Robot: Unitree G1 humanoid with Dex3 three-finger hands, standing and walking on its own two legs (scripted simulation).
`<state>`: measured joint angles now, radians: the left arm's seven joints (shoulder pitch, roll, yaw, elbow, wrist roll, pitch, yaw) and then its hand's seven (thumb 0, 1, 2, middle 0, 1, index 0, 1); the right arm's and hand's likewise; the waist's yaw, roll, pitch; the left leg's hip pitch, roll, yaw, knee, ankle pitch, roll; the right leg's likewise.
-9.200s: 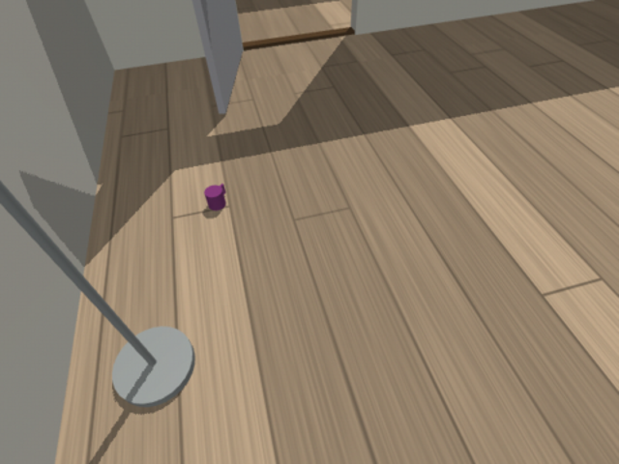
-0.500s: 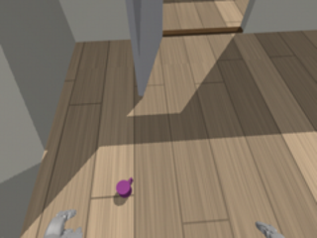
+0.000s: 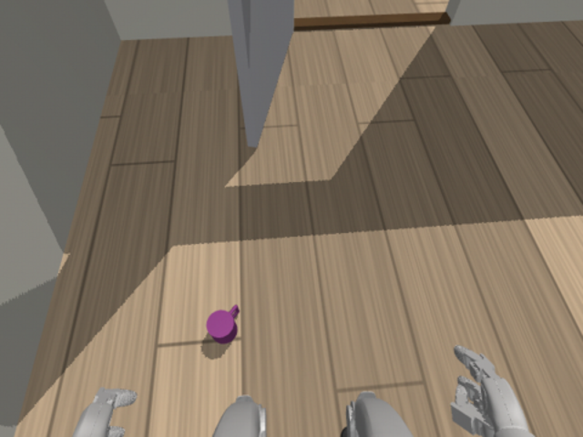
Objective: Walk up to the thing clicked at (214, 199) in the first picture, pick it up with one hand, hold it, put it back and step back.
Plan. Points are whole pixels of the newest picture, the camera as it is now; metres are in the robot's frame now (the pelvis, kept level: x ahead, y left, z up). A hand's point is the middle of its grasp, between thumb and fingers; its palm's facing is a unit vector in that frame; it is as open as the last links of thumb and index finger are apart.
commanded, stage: rise first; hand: left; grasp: from above
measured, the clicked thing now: (226, 322) +0.44 +0.22 -0.65
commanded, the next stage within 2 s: none
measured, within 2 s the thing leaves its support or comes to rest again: neither
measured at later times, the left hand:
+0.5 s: hand (154, 399) +0.20 +0.28 -0.29, palm faces -0.42 -0.60 -0.68, open 14.0 cm
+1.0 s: hand (175, 355) +0.31 +0.29 -0.43, palm faces -0.50 -0.20 -0.84, open 14.0 cm
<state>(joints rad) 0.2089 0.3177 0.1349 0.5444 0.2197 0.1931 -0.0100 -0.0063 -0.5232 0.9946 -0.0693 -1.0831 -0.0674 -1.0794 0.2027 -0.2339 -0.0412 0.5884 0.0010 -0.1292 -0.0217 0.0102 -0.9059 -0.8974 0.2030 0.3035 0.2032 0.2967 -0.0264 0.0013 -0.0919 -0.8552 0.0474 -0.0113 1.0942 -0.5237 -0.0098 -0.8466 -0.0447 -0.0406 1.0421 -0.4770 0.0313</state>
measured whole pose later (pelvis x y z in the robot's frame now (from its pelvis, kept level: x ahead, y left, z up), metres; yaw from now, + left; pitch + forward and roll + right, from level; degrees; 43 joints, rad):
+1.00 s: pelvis -0.09 +0.00 -0.29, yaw -3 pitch +33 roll -5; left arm -0.64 0.65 0.14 1.09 1.01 -0.24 0.16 -0.01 -0.53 1.03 -0.07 -1.07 -0.07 -1.06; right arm 0.14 -0.27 -0.05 0.72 -0.06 -0.08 0.08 0.01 -0.89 -0.89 0.20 0.30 0.20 0.30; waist -0.11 0.02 -0.10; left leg -2.08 0.02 -0.10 2.17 -0.67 -0.01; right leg -2.05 -0.06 -0.04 2.09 -0.62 0.03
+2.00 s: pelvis -0.08 +0.00 -0.35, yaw -4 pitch +35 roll -8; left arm -0.88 0.76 0.15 1.41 1.31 -0.28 0.41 0.00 -0.54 1.01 -0.08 -1.03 -0.08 -1.02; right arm 0.13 -0.28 0.00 0.76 -0.16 -0.04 0.15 0.00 -0.92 -0.90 0.20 0.30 0.20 0.30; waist -0.21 -0.01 -0.05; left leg -2.28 0.00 -0.12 2.38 -0.72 0.00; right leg -2.23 -0.05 -0.04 2.28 -0.66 0.05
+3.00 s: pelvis -0.08 +0.00 -0.37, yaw -5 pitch +34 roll -8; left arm -0.92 0.74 0.11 1.42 1.24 -0.22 0.37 0.00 -0.52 0.98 -0.08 -1.07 -0.09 -1.05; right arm 0.20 -0.29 0.05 0.75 -0.15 -0.06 0.17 0.00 -0.91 -0.89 0.20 0.30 0.20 0.30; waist -0.25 0.01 0.00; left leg -2.32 0.00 -0.14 2.42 -0.70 -0.02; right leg -2.28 -0.04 -0.05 2.32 -0.64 0.04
